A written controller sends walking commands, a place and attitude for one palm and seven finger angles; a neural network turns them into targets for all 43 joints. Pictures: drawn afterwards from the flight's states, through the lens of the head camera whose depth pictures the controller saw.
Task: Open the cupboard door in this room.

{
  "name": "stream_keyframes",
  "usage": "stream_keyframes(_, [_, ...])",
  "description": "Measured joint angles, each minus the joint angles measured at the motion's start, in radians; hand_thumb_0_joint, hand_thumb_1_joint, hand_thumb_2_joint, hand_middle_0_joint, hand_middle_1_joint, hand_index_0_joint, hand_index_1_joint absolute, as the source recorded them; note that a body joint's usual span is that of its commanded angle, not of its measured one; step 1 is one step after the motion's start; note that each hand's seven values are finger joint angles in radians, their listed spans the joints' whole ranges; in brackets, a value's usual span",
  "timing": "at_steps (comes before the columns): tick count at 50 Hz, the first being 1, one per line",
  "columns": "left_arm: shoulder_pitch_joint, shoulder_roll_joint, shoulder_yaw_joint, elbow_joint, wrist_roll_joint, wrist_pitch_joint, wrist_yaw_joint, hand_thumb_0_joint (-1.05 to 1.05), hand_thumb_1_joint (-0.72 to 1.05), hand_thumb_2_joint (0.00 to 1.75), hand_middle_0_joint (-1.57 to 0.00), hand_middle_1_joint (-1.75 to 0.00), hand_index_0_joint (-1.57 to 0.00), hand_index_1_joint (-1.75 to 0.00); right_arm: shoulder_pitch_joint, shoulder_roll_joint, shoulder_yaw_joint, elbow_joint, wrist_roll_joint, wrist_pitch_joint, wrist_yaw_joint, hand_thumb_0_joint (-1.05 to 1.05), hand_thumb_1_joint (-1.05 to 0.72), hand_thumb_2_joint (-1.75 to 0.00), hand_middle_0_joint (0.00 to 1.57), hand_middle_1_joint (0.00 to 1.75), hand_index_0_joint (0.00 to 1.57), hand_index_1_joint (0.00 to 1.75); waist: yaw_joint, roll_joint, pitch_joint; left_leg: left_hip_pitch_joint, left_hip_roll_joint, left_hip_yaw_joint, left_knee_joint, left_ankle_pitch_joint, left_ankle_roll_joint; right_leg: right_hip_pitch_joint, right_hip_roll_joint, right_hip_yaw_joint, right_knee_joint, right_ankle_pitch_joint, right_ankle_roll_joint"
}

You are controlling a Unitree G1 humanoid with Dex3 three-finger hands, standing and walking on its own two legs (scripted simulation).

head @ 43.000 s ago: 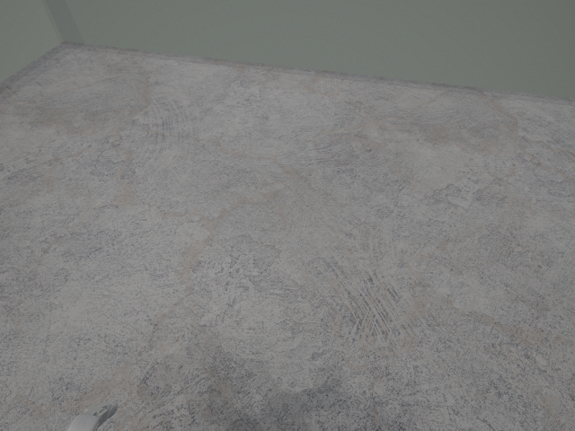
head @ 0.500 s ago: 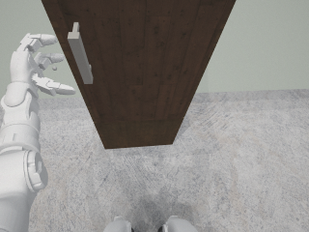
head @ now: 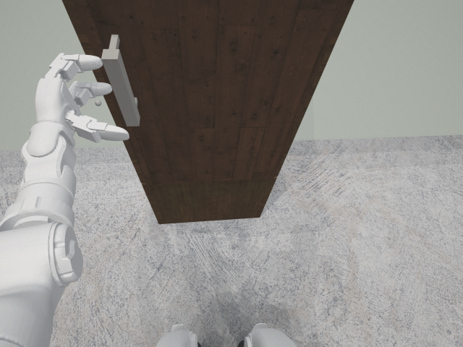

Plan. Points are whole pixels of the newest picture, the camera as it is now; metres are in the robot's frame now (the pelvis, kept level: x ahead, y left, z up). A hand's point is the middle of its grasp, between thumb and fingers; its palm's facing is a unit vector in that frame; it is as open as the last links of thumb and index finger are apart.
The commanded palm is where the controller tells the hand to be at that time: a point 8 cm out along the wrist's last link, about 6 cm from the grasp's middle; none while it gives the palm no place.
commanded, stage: slide the fingers in behind the handle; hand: left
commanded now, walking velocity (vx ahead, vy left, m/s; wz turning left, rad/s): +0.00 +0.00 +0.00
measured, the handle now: (124, 83) +0.55 +0.16 +0.10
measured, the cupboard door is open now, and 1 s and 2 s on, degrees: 0 0 1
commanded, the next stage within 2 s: close the thumb around the handle in 0.98 s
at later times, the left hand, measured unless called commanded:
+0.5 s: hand (120, 107) +0.50 +0.16 +0.10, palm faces -0.02 -1.00 -0.03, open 14.1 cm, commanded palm +0.48 +0.19 +0.10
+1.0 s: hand (128, 102) +0.50 +0.14 +0.10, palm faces +0.02 -1.00 -0.01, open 13.9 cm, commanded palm +0.47 +0.19 +0.10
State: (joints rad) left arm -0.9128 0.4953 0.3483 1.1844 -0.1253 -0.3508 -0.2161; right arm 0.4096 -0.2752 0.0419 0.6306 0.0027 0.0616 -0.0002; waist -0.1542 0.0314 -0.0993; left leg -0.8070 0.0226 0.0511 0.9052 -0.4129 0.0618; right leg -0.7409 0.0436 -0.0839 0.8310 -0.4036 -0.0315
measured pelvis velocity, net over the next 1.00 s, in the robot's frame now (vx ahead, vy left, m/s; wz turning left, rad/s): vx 0.00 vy -0.01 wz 0.00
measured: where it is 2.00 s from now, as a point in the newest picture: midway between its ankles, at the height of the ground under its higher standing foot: outside the picture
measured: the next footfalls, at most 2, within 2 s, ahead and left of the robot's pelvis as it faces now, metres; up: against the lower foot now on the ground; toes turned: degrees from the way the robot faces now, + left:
none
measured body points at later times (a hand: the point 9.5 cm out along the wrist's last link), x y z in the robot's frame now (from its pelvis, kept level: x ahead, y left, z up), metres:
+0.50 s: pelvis +0.00 +0.00 +0.00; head +0.10 +0.02 +0.43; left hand +0.49 +0.21 +0.10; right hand +0.01 -0.27 -0.12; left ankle +0.01 +0.08 -0.69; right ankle -0.01 -0.10 -0.69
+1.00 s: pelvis +0.00 -0.01 +0.00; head +0.09 +0.00 +0.44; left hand +0.49 +0.20 +0.11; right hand -0.01 -0.27 -0.12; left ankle +0.01 +0.08 -0.69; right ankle -0.01 -0.10 -0.69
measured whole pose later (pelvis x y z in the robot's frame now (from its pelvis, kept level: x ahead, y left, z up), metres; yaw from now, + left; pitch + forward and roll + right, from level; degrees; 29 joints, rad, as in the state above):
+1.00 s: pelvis +0.00 -0.01 +0.00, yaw +0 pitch +17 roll -2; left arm -0.91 0.41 0.30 1.19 -0.11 -0.39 -0.13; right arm 0.43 -0.27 0.03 0.66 0.00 0.04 0.01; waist -0.16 0.04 -0.10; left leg -0.79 0.02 0.05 0.89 -0.40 0.05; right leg -0.73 0.05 -0.08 0.83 -0.40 -0.04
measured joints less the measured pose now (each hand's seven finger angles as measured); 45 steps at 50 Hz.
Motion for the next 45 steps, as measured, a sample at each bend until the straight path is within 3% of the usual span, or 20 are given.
stream_keyframes(12, [-0.031, -0.020, -0.052, 0.002, -0.020, -0.009, 0.029, -0.02, -0.50, 0.30, -0.29, -1.22, -0.31, -1.23, 0.002, -0.002, -0.009, 0.024, -0.004, -0.017, 0.006, 0.01, -0.91, -0.90, 0.21, 0.30, 0.20, 0.30, 0.012, -0.001, 0.000, -0.027, -0.008, -0.018, 0.014, 0.001, -0.003, -0.018, -0.007, -0.018, 0.012, -0.005, -0.003])
stream_keyframes(20, [-0.049, -0.054, -0.105, 0.000, -0.028, -0.008, 0.080, -0.02, -0.50, 0.30, -0.28, -1.23, -0.28, -1.23, 0.005, -0.002, -0.019, 0.049, -0.012, -0.030, 0.016, 0.01, -0.91, -0.90, 0.21, 0.30, 0.20, 0.30, 0.025, 0.001, -0.004, -0.037, -0.017, -0.033, 0.018, 0.004, -0.003, -0.021, -0.015, -0.033, 0.014, -0.009, -0.002])
stream_keyframes(25, [-0.042, -0.101, -0.161, -0.011, -0.012, -0.004, 0.067, -0.02, -0.50, 0.30, -0.28, -1.22, -0.28, -1.22, -0.004, -0.001, -0.023, 0.057, -0.013, -0.036, 0.023, 0.01, -0.91, -0.90, 0.21, 0.30, 0.20, 0.30, 0.022, 0.005, -0.008, -0.030, -0.018, -0.033, 0.016, 0.003, -0.002, -0.014, -0.015, -0.032, 0.011, -0.009, -0.001])
stream_keyframes(30, [-0.025, -0.161, -0.080, -0.003, -0.007, -0.020, 0.113, -0.02, -0.50, 0.30, -0.29, -1.21, -0.30, -1.24, -0.019, 0.004, -0.017, 0.041, -0.015, -0.040, 0.023, 0.01, -0.91, -0.90, 0.21, 0.30, 0.20, 0.30, 0.003, 0.003, -0.012, -0.012, -0.012, -0.011, 0.008, 0.000, 0.000, -0.008, -0.011, -0.010, 0.012, -0.008, 0.001])
stream_keyframes(36, [-0.002, -0.123, -0.043, -0.006, 0.076, -0.051, 0.156, -0.02, -0.50, 0.30, -0.35, -1.23, -0.33, -1.25, -0.015, 0.014, -0.009, 0.011, -0.023, -0.036, 0.030, 0.01, -0.91, -0.90, 0.21, 0.30, 0.20, 0.30, -0.011, 0.007, -0.006, -0.006, -0.007, 0.009, 0.010, -0.003, 0.000, -0.018, -0.007, 0.010, 0.030, -0.012, -0.001])
stream_keyframes(45, [-0.006, -0.087, -0.032, 0.014, 0.024, -0.028, 0.099, -0.02, -0.50, 0.30, -0.32, -1.21, -0.32, -1.22, 0.010, 0.018, -0.002, 0.024, -0.006, -0.023, 0.016, 0.01, -0.91, -0.90, 0.21, 0.30, 0.20, 0.30, -0.004, 0.005, 0.003, 0.020, 0.000, 0.007, -0.015, 0.009, -0.009, 0.008, 0.001, 0.010, 0.004, 0.001, -0.009])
